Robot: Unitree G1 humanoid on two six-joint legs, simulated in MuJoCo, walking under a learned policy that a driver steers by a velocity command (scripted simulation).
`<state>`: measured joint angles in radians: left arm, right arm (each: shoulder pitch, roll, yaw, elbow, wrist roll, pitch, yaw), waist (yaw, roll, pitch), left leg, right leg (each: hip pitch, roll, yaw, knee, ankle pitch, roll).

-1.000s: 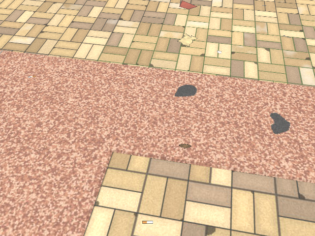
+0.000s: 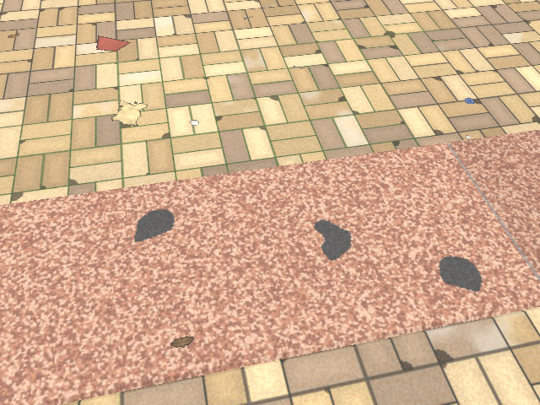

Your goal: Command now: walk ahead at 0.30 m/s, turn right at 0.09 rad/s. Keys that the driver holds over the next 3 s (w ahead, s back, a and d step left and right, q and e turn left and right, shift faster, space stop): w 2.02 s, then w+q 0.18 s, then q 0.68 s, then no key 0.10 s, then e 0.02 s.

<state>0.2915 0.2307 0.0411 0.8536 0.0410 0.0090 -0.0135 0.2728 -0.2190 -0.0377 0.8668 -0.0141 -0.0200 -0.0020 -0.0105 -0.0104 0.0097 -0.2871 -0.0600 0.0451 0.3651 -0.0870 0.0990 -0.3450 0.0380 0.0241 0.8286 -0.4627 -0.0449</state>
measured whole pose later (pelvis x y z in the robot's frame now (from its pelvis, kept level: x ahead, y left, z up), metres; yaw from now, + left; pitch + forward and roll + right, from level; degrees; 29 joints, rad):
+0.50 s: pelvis +0.16 +0.02 -0.01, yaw +1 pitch +2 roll -1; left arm 0.51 0.19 0.03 1.04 0.02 -0.09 0.01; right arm 0.06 -0.23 -0.05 0.82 -0.03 -0.02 0.05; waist 0.08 0.02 0.01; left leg -0.58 0.06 0.07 0.65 -0.13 0.04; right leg 0.12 0.02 -0.01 0.17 -0.33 -0.02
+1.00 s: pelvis +0.43 +0.07 +0.00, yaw +1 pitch +0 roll +1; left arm 0.03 0.19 0.02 0.89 0.02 -0.04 -0.04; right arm 0.48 -0.16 -0.02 1.05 -0.02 -0.10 0.00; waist -0.06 -0.03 0.05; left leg 0.09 -0.09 0.09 0.18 -0.29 0.08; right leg -0.61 -0.07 -0.07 0.64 0.00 -0.06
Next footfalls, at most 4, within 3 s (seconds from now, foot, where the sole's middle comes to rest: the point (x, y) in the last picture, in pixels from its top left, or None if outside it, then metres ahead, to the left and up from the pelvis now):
0.12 right None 0.04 -0.09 -0.78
0.56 left None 0.35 0.14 -0.78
1.10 right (279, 347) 0.67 -0.02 -0.78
1.64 left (212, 257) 0.96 0.18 -0.78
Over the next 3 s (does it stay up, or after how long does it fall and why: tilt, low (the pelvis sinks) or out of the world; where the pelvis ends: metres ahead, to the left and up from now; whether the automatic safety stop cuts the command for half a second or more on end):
stays up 1.19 0.15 -0.01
